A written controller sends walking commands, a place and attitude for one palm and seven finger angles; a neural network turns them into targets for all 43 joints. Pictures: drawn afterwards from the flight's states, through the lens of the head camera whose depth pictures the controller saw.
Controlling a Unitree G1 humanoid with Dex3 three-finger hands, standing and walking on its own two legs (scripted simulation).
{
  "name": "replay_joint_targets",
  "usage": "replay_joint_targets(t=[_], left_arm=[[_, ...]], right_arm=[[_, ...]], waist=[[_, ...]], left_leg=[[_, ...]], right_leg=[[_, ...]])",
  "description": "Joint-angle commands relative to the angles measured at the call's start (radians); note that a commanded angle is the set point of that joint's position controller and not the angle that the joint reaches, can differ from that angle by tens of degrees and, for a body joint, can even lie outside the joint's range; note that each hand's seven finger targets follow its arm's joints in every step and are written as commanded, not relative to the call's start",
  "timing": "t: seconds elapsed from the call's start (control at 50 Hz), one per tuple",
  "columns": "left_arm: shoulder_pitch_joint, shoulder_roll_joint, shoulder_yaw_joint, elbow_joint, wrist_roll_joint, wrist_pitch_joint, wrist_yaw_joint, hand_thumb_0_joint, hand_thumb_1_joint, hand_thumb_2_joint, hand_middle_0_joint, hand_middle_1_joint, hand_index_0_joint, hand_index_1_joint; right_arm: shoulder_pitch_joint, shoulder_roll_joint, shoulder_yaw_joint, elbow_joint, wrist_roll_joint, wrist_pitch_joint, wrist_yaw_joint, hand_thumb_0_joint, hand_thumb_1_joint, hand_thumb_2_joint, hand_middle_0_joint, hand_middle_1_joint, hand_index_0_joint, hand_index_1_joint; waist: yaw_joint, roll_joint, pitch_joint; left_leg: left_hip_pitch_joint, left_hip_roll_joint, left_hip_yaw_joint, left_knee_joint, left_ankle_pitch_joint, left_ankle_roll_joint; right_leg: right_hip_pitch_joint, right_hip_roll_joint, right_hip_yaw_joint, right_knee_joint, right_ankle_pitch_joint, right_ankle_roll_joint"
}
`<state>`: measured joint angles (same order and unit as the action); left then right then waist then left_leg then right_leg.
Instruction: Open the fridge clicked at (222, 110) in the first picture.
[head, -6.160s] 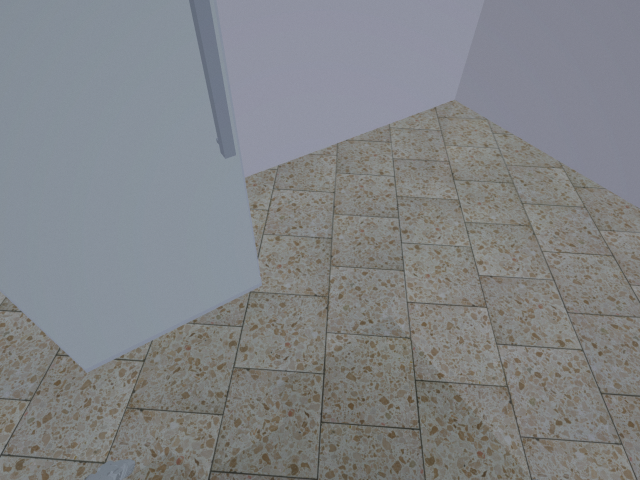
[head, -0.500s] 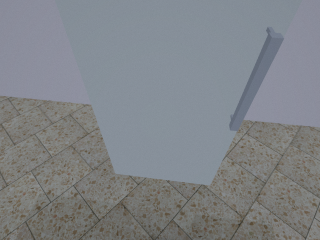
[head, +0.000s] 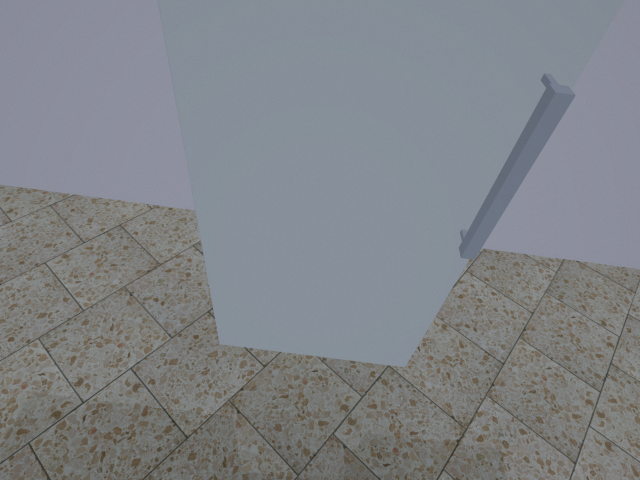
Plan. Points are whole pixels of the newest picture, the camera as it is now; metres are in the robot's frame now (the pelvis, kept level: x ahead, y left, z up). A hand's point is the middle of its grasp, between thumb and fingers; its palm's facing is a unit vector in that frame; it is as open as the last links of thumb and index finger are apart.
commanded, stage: come to a stop and stand still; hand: right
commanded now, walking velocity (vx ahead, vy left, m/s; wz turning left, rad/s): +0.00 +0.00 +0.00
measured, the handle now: (501, 178) +0.58 -0.25 +0.11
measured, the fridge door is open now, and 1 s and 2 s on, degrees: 0 0 0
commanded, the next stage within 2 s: look again from close up in 1.20 s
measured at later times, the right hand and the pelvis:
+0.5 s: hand out of the picture +0.05 -0.17 -0.16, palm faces +0.03 +0.98 -0.21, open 7.4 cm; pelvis +0.04 +0.00 +0.01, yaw +0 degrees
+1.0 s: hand out of the picture +0.10 -0.19 -0.16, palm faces +0.02 +0.97 -0.24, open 7.4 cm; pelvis +0.08 +0.00 +0.01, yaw +0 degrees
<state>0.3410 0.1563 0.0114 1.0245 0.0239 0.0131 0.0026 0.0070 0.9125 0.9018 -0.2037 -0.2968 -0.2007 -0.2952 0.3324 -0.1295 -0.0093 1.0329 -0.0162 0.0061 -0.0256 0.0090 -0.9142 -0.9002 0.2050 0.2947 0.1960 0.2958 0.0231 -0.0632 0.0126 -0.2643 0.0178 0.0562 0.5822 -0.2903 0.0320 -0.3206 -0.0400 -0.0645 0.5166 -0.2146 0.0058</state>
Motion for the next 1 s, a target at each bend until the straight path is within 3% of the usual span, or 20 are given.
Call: replay_joint_targets(t=[0.0,0.1,0.14,0.2,0.32,0.46,0.6,0.76,0.98], left_arm=[[0.062,0.061,0.011,-0.014,-0.001,-0.019,0.011,0.0,0.9,0.9,-0.2,-0.3,-0.2,-0.3],[0.047,0.056,0.007,0.009,-0.003,-0.015,0.01,0.0,0.9,0.9,-0.2,-0.3,-0.2,-0.3],[0.053,0.052,0.004,0.022,-0.004,-0.017,0.011,0.0,0.9,0.9,-0.2,-0.3,-0.2,-0.3],[0.051,0.059,0.0,0.034,-0.003,-0.026,0.014,0.0,0.9,0.9,-0.2,-0.3,-0.2,-0.3],[0.03,0.07,-0.004,0.047,-0.007,-0.041,0.021,0.0,0.9,0.9,-0.2,-0.3,-0.2,-0.3],[0.011,0.094,-0.001,0.061,-0.01,-0.052,0.026,0.0,0.9,0.9,-0.2,-0.3,-0.2,-0.3],[-0.023,0.109,0.001,0.069,-0.011,-0.051,0.029,0.0,0.9,0.9,-0.2,-0.3,-0.2,-0.3],[-0.061,0.131,0.001,0.071,-0.01,-0.051,0.03,0.0,0.9,0.9,-0.2,-0.3,-0.2,-0.3],[-0.101,0.14,-0.002,0.072,-0.01,-0.045,0.031,0.0,0.9,0.9,-0.2,-0.3,-0.2,-0.3]], right_arm=[[-0.026,-0.138,-0.023,-0.05,0.002,-0.032,-0.003,0.0,-0.9,-0.9,0.2,0.3,0.2,0.3],[-0.006,-0.142,-0.02,-0.021,0.0,-0.031,-0.005,0.0,-0.9,-0.9,0.2,0.3,0.2,0.3],[-0.002,-0.14,-0.019,-0.014,-0.001,-0.033,-0.005,0.0,-0.9,-0.9,0.2,0.3,0.2,0.3],[0.011,-0.137,-0.019,0.0,0.002,-0.034,-0.003,0.0,-0.9,-0.9,0.2,0.3,0.2,0.3],[0.027,-0.13,-0.014,0.025,0.003,-0.04,-0.003,0.0,-0.9,-0.9,0.2,0.3,0.2,0.3],[0.012,-0.139,-0.014,0.034,0.003,-0.046,-0.006,0.0,-0.9,-0.9,0.2,0.3,0.2,0.3],[-0.004,-0.151,-0.016,0.04,0.001,-0.042,-0.008,0.0,-0.9,-0.9,0.2,0.3,0.2,0.3],[-0.02,-0.17,-0.018,0.044,-0.001,-0.042,-0.009,0.0,-0.9,-0.9,0.2,0.3,0.2,0.3],[-0.025,-0.188,-0.018,0.047,-0.001,-0.043,-0.01,0.0,-0.9,-0.9,0.2,0.3,0.2,0.3]], waist=[[0.013,0.111,0.063],[0.009,0.114,0.132],[0.009,0.092,0.147],[-0.002,0.042,0.13],[-0.021,0.054,0.084],[-0.025,0.064,0.013],[-0.025,0.065,0.031],[-0.027,0.072,0.003],[-0.029,0.079,0.012]], left_leg=[[-0.174,0.107,-0.151,-0.257,-0.249,0.035],[-0.204,0.124,-0.181,-0.315,-0.322,0.047],[-0.204,0.114,-0.167,-0.306,-0.287,0.044],[-0.143,0.096,-0.145,-0.274,-0.22,0.037],[-0.028,0.089,-0.116,-0.251,-0.07,0.027],[0.06,0.094,-0.088,-0.204,0.166,0.019],[0.059,0.092,-0.079,-0.199,0.189,0.009],[0.089,0.097,-0.074,-0.187,0.281,0.003],[0.114,0.108,-0.078,-0.207,0.373,0.002]], right_leg=[[0.097,-0.024,0.056,-0.058,-0.076,-0.018],[0.076,-0.023,0.048,-0.037,-0.076,-0.007],[0.082,-0.028,0.052,-0.051,-0.06,-0.007],[0.065,-0.038,0.071,-0.099,-0.057,-0.012],[0.063,-0.053,0.08,-0.132,0.007,-0.016],[0.115,-0.066,0.077,-0.116,0.158,-0.021],[0.141,-0.072,0.078,-0.124,0.189,-0.027],[0.188,-0.075,0.074,-0.118,0.277,-0.029],[0.199,-0.071,0.063,-0.115,0.274,-0.022]])
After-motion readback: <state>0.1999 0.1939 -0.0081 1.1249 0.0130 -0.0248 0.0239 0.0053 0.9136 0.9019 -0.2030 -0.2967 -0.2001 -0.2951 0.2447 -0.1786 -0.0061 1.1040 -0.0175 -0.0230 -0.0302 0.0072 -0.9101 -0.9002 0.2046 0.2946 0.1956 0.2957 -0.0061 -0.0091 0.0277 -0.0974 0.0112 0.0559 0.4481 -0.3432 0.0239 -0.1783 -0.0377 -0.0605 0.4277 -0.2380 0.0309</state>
